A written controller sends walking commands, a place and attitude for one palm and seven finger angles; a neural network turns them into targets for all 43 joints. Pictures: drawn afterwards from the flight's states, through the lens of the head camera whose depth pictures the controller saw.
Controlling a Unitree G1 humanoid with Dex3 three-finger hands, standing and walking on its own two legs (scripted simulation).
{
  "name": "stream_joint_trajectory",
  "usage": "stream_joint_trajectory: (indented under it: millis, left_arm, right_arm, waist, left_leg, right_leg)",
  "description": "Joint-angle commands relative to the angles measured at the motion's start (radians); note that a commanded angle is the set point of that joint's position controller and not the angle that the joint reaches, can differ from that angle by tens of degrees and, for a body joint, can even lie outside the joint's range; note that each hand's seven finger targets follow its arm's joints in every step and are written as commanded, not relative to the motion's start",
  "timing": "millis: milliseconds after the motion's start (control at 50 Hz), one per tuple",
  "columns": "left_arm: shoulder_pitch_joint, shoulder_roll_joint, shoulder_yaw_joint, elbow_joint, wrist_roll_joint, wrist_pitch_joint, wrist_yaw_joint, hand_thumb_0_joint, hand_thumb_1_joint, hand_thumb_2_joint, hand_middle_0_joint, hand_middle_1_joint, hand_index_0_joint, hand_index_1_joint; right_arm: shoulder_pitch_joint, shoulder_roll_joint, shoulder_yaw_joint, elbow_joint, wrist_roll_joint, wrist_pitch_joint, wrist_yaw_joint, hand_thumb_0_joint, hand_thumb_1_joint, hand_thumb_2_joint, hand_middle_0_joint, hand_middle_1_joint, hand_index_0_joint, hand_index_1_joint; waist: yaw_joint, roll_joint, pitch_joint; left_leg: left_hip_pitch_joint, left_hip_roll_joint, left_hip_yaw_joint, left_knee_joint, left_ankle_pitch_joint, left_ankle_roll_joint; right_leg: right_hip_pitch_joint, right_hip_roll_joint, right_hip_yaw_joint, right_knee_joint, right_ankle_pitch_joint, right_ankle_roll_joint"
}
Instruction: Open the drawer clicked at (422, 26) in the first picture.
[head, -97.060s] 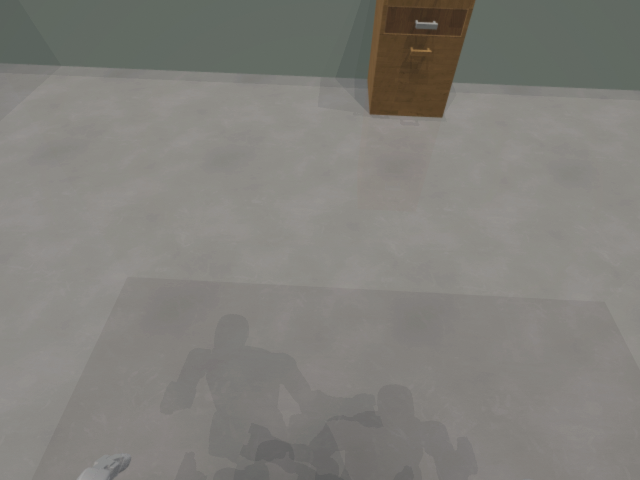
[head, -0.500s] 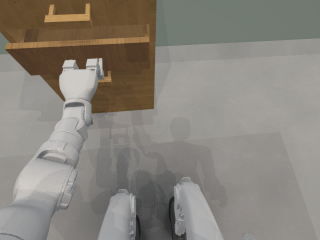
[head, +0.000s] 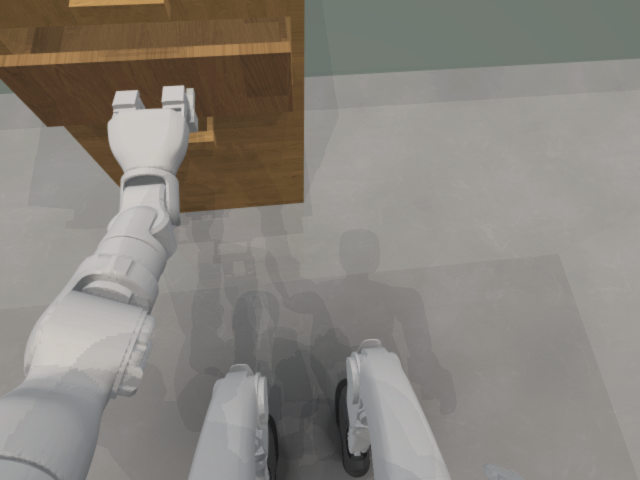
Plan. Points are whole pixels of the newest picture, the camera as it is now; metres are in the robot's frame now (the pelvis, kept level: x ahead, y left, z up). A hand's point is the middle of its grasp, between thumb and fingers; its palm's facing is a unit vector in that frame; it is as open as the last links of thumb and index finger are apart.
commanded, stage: lower the fingers behind the handle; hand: left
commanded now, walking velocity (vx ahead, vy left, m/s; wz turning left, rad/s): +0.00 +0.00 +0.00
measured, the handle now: (159, 110) +0.63 +0.18 -0.04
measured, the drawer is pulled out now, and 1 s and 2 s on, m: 0.06 0.06 0.06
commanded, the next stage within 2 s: lift the fingers back up to retry in 0.10 s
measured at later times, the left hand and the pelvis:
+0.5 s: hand (175, 160) +0.52 +0.15 -0.02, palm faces -0.09 +0.02 -1.00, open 14.0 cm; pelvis +0.01 +0.00 +0.02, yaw +0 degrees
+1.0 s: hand (165, 147) +0.51 +0.14 +0.02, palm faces -0.15 -0.03 -0.99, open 13.8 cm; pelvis +0.06 +0.00 +0.09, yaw +0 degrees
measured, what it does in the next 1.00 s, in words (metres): rises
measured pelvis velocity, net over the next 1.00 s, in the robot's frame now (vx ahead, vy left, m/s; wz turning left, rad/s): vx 0.06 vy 0.00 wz -0.01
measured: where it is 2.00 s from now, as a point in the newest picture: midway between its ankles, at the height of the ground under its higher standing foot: (309, 462)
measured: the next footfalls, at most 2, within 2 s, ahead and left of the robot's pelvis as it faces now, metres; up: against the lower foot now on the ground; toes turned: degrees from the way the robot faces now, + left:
none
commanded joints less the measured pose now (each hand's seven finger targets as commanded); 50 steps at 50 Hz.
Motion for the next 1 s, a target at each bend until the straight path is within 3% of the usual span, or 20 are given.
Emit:
stream_joint_trajectory:
  millis: [0,120,140,180,220,280,320,400,440,520,540,620,680,740,760,800,840,880,900,980]
  left_arm:
    - [-0.307,0.051,-0.021,-0.078,0.011,-0.039,-0.037,0.000,-0.500,0.300,-0.300,-1.200,-0.300,-1.200]
    - [-0.316,0.059,-0.011,-0.083,0.018,-0.038,-0.032,0.000,-0.500,0.300,-0.300,-1.200,-0.300,-1.200]
    - [-0.329,0.025,-0.042,-0.089,0.015,-0.037,-0.032,0.000,-0.500,0.300,-0.300,-1.200,-0.300,-1.200]
    - [-0.309,0.040,-0.030,-0.071,0.015,-0.028,-0.032,0.000,-0.500,0.300,-0.300,-1.200,-0.300,-1.200]
    - [-0.353,0.086,0.008,-0.140,0.002,-0.029,-0.032,0.000,-0.500,0.300,-0.300,-1.200,-0.300,-1.200]
    - [-0.360,0.073,-0.004,-0.216,0.000,-0.035,-0.039,0.000,-0.500,0.300,-0.300,-1.200,-0.300,-1.200]
    - [-0.359,0.086,0.006,-0.232,-0.001,-0.036,-0.043,0.000,-0.500,0.300,-0.300,-1.200,-0.300,-1.200]
    - [-0.362,0.093,0.010,-0.286,0.001,-0.061,-0.038,0.000,-0.500,0.300,-0.300,-1.200,-0.300,-1.200]
    - [-0.377,0.126,0.036,-0.303,0.005,-0.081,-0.021,0.000,-0.500,0.300,-0.300,-1.200,-0.300,-1.200]
    - [-0.346,0.180,0.106,-0.340,0.019,-0.105,0.040,0.000,-0.500,0.300,-0.300,-1.200,-0.300,-1.200]
    - [-0.314,0.192,0.126,-0.323,0.022,-0.104,0.062,0.000,-0.500,0.300,-0.300,-1.200,-0.300,-1.200]
    - [-0.212,0.225,0.181,-0.271,0.022,-0.055,0.120,0.000,-0.500,0.300,-0.300,-1.200,-0.300,-1.200]
    - [-0.156,0.170,0.129,-0.200,0.026,0.004,0.121,0.000,-0.500,0.300,-0.300,-1.200,-0.300,-1.200]
    - [-0.145,0.119,0.084,-0.221,0.004,0.028,0.073,0.000,-0.500,0.300,-0.300,-1.200,-0.300,-1.200]
    - [-0.174,0.135,0.091,-0.272,-0.013,0.021,0.051,0.000,-0.500,0.300,-0.300,-1.200,-0.300,-1.200]
    - [-0.172,0.072,0.037,-0.313,-0.033,-0.006,0.007,0.000,-0.500,0.300,-0.300,-1.200,-0.300,-1.200]
    - [-0.114,0.007,-0.007,-0.272,-0.039,-0.047,-0.026,0.000,-0.500,0.300,-0.300,-1.200,-0.300,-1.200]
    - [-0.111,0.039,0.010,-0.276,-0.022,-0.100,-0.033,0.000,-0.500,0.300,-0.300,-1.200,-0.300,-1.200]
    - [-0.119,0.043,0.018,-0.287,-0.014,-0.125,-0.028,0.000,-0.500,0.300,-0.300,-1.200,-0.300,-1.200]
    - [-0.141,0.095,0.072,-0.327,0.054,-0.200,0.048,0.000,-0.500,0.300,-0.300,-1.200,-0.300,-1.200]
  right_arm:
    - [0.163,-0.164,-0.052,-0.035,0.009,-0.021,-0.020,0.000,-0.900,-0.900,0.200,0.300,0.200,0.300]
    - [0.177,-0.166,-0.056,-0.031,0.007,-0.022,-0.017,0.000,-0.900,-0.900,0.200,0.300,0.200,0.300]
    - [0.178,-0.164,-0.057,-0.030,0.008,-0.023,-0.018,0.000,-0.900,-0.900,0.200,0.300,0.200,0.300]
    - [0.180,-0.164,-0.055,-0.028,0.009,-0.021,-0.017,0.000,-0.900,-0.900,0.200,0.300,0.200,0.300]
    - [0.183,-0.167,-0.057,-0.034,0.010,-0.019,-0.018,0.000,-0.900,-0.900,0.200,0.300,0.200,0.300]
    - [0.186,-0.156,-0.064,-0.045,0.013,-0.015,-0.019,0.000,-0.900,-0.900,0.200,0.300,0.200,0.300]
    - [0.187,-0.155,-0.064,-0.045,0.016,-0.007,-0.020,0.000,-0.900,-0.900,0.200,0.300,0.200,0.300]
    - [0.186,-0.146,-0.066,-0.048,0.019,-0.006,-0.028,0.000,-0.900,-0.900,0.200,0.300,0.200,0.300]
    - [0.184,-0.147,-0.064,-0.043,0.016,-0.005,-0.035,0.000,-0.900,-0.900,0.200,0.300,0.200,0.300]
    - [0.177,-0.143,-0.062,-0.044,0.005,0.006,-0.035,0.000,-0.900,-0.900,0.200,0.300,0.200,0.300]
    - [0.172,-0.142,-0.059,-0.042,0.002,0.010,-0.034,0.000,-0.900,-0.900,0.200,0.300,0.200,0.300]
    - [0.143,-0.140,-0.049,-0.045,-0.006,0.037,-0.020,0.000,-0.900,-0.900,0.200,0.300,0.200,0.300]
    - [0.134,-0.138,-0.048,-0.048,0.001,0.049,-0.015,0.000,-0.900,-0.900,0.200,0.300,0.200,0.300]
    - [0.146,-0.139,-0.059,-0.057,0.012,0.054,-0.016,0.000,-0.900,-0.900,0.200,0.300,0.200,0.300]
    - [0.156,-0.141,-0.065,-0.061,0.018,0.056,-0.018,0.000,-0.900,-0.900,0.200,0.300,0.200,0.300]
    - [0.162,-0.132,-0.072,-0.064,0.021,0.055,-0.025,0.000,-0.900,-0.900,0.200,0.300,0.200,0.300]
    - [0.169,-0.125,-0.076,-0.048,0.018,0.050,-0.032,0.000,-0.900,-0.900,0.200,0.300,0.200,0.300]
    - [0.164,-0.131,-0.075,-0.038,0.014,0.047,-0.041,0.000,-0.900,-0.900,0.200,0.300,0.200,0.300]
    - [0.170,-0.131,-0.075,-0.038,0.011,0.044,-0.043,0.000,-0.900,-0.900,0.200,0.300,0.200,0.300]
    - [0.159,-0.126,-0.075,-0.032,-0.013,0.042,-0.039,0.000,-0.900,-0.900,0.200,0.300,0.200,0.300]
  waist:
    - [-0.099,-0.023,-0.401]
    - [-0.092,-0.009,-0.435]
    - [-0.107,-0.011,-0.427]
    - [-0.097,-0.007,-0.411]
    - [-0.088,-0.011,-0.488]
    - [-0.071,0.058,-0.578]
    - [-0.070,0.029,-0.579]
    - [-0.066,0.036,-0.582]
    - [-0.065,0.030,-0.570]
    - [-0.031,0.040,-0.595]
    - [-0.022,0.039,-0.568]
    - [0.012,-0.004,-0.548]
    - [0.004,-0.027,-0.486]
    - [-0.006,-0.046,-0.532]
    - [-0.006,-0.042,-0.572]
    - [-0.015,-0.030,-0.578]
    - [-0.031,-0.073,-0.490]
    - [-0.029,-0.082,-0.426]
    - [-0.027,-0.079,-0.426]
    - [0.002,0.017,-0.424]
  left_leg:
    - [0.133,-0.015,-0.031,-0.214,-0.007,0.019]
    - [0.145,-0.014,-0.034,-0.202,0.028,0.016]
    - [0.149,-0.014,-0.034,-0.203,0.030,0.017]
    - [0.134,-0.015,-0.029,-0.204,0.026,0.017]
    - [0.167,-0.013,-0.029,-0.205,0.052,0.017]
    - [0.257,-0.017,-0.031,-0.235,0.104,0.011]
    - [0.291,-0.014,-0.039,-0.252,0.119,0.011]
    - [0.347,-0.014,-0.040,-0.288,0.144,0.013]
    - [0.369,-0.013,-0.045,-0.304,0.161,0.013]
    - [0.439,-0.014,-0.046,-0.331,0.257,0.008]
    - [0.431,-0.014,-0.043,-0.341,0.270,0.008]
    - [0.405,-0.015,-0.015,-0.362,0.304,0.012]
    - [0.405,-0.015,-0.003,-0.402,0.283,0.010]
    - [0.490,-0.015,0.000,-0.438,0.334,0.009]
    - [0.523,-0.013,0.002,-0.447,0.351,0.010]
    - [0.580,-0.018,-0.003,-0.470,0.373,0.010]
    - [0.568,-0.019,-0.006,-0.468,0.372,0.013]
    - [0.545,-0.018,-0.008,-0.463,0.343,0.015]
    - [0.547,-0.019,-0.009,-0.461,0.340,0.016]
    - [0.569,-0.020,-0.017,-0.435,0.404,0.007]
  right_leg:
    - [0.411,0.042,0.062,-0.219,-0.077,0.007]
    - [0.404,0.044,0.060,-0.196,-0.045,0.002]
    - [0.398,0.042,0.057,-0.202,-0.040,0.006]
    - [0.407,0.041,0.058,-0.204,-0.044,0.005]
    - [0.459,0.043,0.066,-0.204,-0.018,0.007]
    - [0.516,0.043,0.065,-0.218,0.039,0.009]
    - [0.532,0.047,0.061,-0.231,0.053,0.010]
    - [0.577,0.047,0.064,-0.269,0.082,0.013]
    - [0.585,0.046,0.061,-0.282,0.094,0.014]
    - [0.634,0.049,0.058,-0.292,0.175,0.010]
    - [0.648,0.045,0.059,-0.300,0.188,0.011]
    - [0.758,0.044,0.079,-0.329,0.250,0.013]
    - [0.797,0.042,0.080,-0.375,0.253,0.019]
    - [0.868,0.046,0.077,-0.410,0.335,0.022]
    - [0.902,0.047,0.081,-0.419,0.363,0.023]
    - [0.923,0.047,0.080,-0.443,0.396,0.023]
    - [0.890,0.046,0.074,-0.457,0.403,0.024]
    - [0.844,0.046,0.076,-0.456,0.362,0.020]
    - [0.829,0.047,0.076,-0.454,0.348,0.016]
    - [0.733,0.049,0.065,-0.406,0.345,-0.002]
